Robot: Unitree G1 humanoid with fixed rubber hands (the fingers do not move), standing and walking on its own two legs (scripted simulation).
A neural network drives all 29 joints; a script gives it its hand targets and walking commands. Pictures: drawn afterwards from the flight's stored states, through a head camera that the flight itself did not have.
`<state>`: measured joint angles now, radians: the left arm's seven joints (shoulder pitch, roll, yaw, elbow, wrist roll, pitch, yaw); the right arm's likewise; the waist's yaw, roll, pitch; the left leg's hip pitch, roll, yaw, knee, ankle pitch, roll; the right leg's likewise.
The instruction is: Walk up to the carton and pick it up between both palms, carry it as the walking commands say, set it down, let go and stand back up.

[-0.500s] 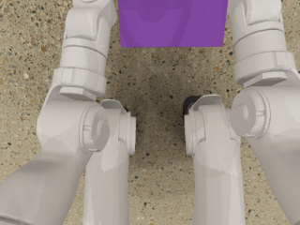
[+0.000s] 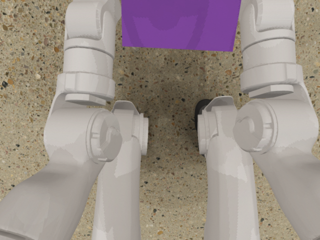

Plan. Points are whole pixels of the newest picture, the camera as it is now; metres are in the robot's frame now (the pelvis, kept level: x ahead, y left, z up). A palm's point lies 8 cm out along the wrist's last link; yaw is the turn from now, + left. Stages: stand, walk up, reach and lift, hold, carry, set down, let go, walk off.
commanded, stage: reach and lift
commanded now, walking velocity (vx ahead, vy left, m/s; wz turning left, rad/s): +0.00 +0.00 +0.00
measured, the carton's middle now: out of the picture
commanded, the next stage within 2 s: none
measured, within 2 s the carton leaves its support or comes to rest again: neither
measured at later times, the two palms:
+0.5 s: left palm out of the picture +0.54 +0.09 -0.07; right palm out of the picture +0.54 -0.15 -0.08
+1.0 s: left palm out of the picture +0.52 +0.09 +0.00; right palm out of the picture +0.52 -0.15 -0.01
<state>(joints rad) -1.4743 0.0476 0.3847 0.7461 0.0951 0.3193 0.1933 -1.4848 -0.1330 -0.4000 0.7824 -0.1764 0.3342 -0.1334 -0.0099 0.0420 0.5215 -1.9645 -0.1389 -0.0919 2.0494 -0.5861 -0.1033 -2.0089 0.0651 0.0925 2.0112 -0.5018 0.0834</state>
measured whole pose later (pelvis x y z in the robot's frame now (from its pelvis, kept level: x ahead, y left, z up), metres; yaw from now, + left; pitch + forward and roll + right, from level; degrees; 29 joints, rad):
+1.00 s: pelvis -0.01 +0.00 +0.09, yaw -1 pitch +21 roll +1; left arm -1.31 -0.03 0.41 0.58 0.14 0.39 0.17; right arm -1.32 -0.04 -0.43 0.61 -0.19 0.40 -0.12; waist 0.00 0.03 0.52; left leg -1.61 -0.11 -0.09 1.78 -0.53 -0.08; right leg -1.65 0.06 0.10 1.74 -0.45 0.07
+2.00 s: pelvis +0.05 +0.00 +0.21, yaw -1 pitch +26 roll +1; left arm -0.83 -0.19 0.50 0.70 0.30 0.35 0.11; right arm -0.85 0.11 -0.47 0.76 -0.31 0.35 -0.10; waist 0.00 0.02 -0.08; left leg -1.26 -0.08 -0.10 1.29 -0.48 -0.05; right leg -1.31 0.04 0.10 1.28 -0.42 0.05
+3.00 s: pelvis +0.09 +0.00 +0.33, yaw -3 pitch +7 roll +1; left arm -0.52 -0.24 0.34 0.56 0.30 0.39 0.10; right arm -0.53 0.20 -0.40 0.59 -0.30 0.39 -0.07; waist 0.02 0.00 0.04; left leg -0.51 -0.04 -0.10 0.68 -0.29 -0.03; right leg -0.57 0.02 0.13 0.69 -0.24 0.03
